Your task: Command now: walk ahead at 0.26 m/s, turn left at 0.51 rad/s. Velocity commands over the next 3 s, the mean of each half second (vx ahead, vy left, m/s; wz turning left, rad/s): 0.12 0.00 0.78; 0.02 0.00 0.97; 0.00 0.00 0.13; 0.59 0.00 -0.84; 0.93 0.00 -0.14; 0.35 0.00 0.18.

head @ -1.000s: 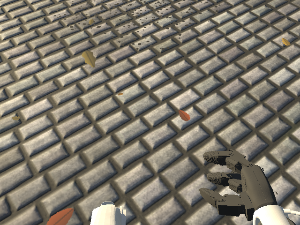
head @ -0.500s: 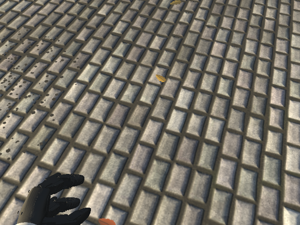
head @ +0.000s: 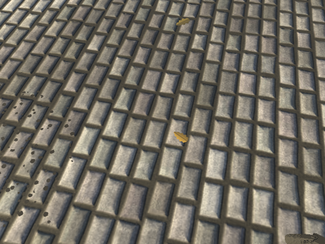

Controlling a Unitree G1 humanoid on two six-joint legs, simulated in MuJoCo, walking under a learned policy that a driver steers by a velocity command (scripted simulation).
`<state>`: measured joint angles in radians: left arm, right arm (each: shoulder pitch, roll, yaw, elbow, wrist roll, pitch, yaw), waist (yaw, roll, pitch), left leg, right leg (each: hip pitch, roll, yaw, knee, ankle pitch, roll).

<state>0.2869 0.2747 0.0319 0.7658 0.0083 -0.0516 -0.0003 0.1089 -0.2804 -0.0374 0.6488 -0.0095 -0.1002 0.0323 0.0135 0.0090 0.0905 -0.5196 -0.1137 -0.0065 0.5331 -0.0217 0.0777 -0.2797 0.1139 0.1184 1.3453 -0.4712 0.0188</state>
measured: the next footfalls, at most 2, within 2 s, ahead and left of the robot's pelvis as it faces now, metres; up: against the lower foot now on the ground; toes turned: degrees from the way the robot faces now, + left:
right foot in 0.52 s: +0.33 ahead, -0.07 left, +0.00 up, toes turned +39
left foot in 0.98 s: +0.12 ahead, +0.12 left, +0.00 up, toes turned +58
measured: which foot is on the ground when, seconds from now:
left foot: down 0.00-0.50, up 0.52-0.96, down 0.98-1.00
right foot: up 0.00-0.50, down 0.52-0.98, up 1.00-1.00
